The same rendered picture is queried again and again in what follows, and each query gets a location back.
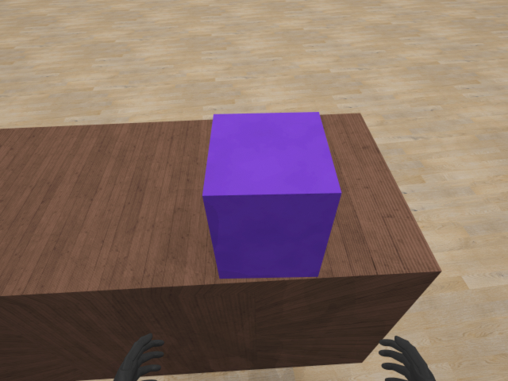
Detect left robot hand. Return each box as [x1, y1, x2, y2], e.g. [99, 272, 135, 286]
[114, 333, 164, 381]

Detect right robot hand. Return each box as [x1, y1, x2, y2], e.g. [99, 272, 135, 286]
[379, 336, 436, 381]

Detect pedestal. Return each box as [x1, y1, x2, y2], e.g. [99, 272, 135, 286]
[0, 113, 442, 381]

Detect carton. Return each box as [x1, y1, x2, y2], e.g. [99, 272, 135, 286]
[202, 112, 341, 279]

